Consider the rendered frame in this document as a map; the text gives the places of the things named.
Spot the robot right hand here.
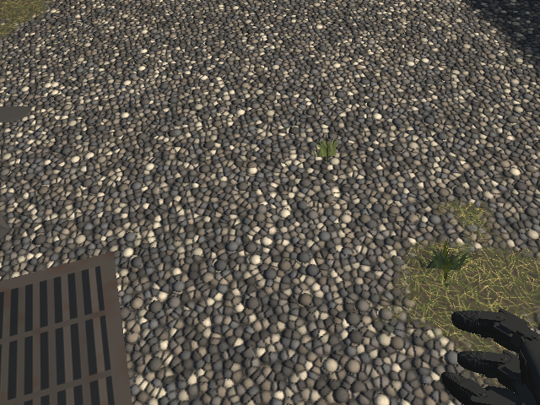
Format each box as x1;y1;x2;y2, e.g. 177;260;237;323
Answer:
441;309;540;405

